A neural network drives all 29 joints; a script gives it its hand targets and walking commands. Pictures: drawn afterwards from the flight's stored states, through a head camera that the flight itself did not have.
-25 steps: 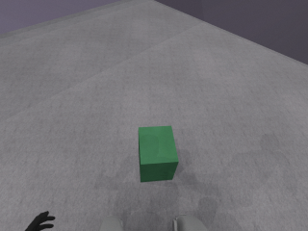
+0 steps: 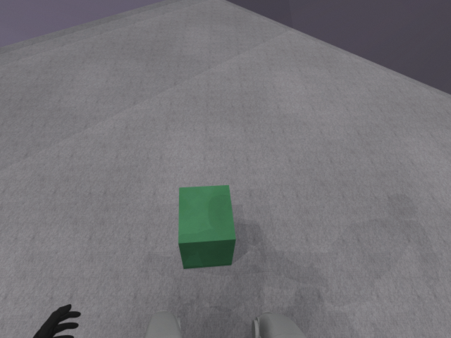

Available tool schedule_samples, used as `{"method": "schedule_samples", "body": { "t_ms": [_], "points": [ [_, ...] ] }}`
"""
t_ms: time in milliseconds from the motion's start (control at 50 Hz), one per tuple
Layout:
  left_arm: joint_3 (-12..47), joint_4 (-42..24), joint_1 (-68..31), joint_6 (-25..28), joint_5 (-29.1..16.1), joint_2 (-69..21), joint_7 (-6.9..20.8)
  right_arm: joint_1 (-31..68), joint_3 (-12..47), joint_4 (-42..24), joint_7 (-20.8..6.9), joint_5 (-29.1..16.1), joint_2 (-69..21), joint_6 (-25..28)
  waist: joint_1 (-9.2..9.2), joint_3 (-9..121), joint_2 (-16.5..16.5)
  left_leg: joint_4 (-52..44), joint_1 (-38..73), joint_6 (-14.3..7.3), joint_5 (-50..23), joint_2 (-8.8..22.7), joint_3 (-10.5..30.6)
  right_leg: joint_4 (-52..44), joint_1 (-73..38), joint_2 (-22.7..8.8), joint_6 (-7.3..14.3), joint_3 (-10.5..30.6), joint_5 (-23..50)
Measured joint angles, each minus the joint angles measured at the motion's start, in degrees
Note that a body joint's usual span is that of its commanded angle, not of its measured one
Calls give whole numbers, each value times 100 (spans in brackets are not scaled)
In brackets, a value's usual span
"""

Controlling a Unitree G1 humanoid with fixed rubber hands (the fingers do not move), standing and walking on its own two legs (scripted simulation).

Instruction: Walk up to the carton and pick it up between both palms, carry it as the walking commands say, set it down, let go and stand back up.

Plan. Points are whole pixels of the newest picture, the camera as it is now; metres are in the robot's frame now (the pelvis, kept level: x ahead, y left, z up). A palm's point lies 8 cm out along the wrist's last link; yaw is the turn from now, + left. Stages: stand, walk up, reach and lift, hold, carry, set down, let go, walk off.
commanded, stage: walk up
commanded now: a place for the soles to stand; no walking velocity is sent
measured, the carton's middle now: (206, 227) +0.61 +0.07 -0.57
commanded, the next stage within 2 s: none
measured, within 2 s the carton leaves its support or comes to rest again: neither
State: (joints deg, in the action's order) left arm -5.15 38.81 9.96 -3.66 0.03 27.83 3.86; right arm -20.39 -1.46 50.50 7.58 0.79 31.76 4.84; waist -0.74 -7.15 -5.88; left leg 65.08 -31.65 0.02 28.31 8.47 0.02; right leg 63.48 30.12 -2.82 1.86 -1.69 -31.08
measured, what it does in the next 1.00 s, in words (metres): steps on the spot: left foot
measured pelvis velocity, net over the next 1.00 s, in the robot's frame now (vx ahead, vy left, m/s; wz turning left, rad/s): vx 0.03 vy -0.01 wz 0.07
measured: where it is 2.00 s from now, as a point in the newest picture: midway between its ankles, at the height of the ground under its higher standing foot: outside the picture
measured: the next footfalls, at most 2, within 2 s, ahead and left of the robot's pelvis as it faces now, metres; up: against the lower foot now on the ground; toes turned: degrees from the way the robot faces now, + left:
left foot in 0.28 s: +0.13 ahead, +0.13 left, +0.00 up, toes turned +6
left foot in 1.48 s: +0.22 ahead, +0.17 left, +0.00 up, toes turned +5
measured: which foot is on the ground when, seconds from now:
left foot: up 0.00-0.26, down 0.28-1.00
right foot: down 0.00-1.00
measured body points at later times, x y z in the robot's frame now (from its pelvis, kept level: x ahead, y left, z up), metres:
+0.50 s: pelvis +0.02 -0.01 +0.02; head +0.05 +0.04 +0.47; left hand +0.12 +0.34 -0.08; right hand +0.14 -0.37 -0.03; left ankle +0.09 +0.13 -0.66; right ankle +0.04 -0.13 -0.66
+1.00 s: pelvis +0.03 -0.01 +0.03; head +0.05 +0.03 +0.47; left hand +0.15 +0.34 -0.07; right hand +0.16 -0.36 -0.03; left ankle +0.09 +0.13 -0.66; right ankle +0.04 -0.13 -0.66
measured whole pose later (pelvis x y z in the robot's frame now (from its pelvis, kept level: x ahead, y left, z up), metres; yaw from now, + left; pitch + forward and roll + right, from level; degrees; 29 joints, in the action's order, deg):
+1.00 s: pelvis +0.03 -0.01 +0.03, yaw +4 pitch -1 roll -2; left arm -5.1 40.3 11.0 -0.2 0.0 27.8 1.1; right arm -13.1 -1.5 50.2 3.3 0.8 28.2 5.1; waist -0.7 -3.8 -3.5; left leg 54.1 -31.2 0.0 22.1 3.8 0.2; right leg 53.1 23.3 -1.4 1.0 -4.8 -28.6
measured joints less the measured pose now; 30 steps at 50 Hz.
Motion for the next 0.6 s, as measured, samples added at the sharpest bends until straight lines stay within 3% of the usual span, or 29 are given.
{"method": "schedule_samples", "body": {
  "t_ms": [60, 140, 260, 340, 460, 600],
  "points": [
    [1, 45, 177, 0, 0, 1, -14, 166, 0, 41, -3, 0, -188, -116, 1, 18, 75, 710, -73, 1, 10, -191, 15, -142, -265, 102, -4, -228, 63],
    [0, 44, 408, 119, 0, -1, -172, 300, -1, 39, -94, 0, -246, -170, 3, 163, 167, 737, -76, 0, 14, -367, 22, -741, -558, 241, 39, -480, 284],
    [2, 51, 588, 275, 0, -3, -269, 538, 0, 37, -268, 0, -238, -88, 8, 232, 181, -887, -19, 0, 18, -399, 29, -1237, -571, 235, 126, -610, 517],
    [0, 52, 535, 279, 0, -2, -277, 579, -1, 40, -311, 0, -257, -17, 7, 216, 174, -1420, 66, 5, -1001, -440, 18, -1227, -570, 189, 88, -608, 528],
    [1, 53, 317, 274, 0, -1, -277, 681, -1, -39, -311, 0, -262, -74, 5, 205, 191, -1122, 33, 7, -700, -429, 16, -1128, -701, 185, 13, -309, 307],
    [0, 106, 235, 330, 0, -2, -277, 766, 0, -22, -389, 0, -352, -77, 7, 243, 205, -1069, 30, 7, -644, -465, 20, -1093, -710, 148, -79, -309, 291]
  ]
}}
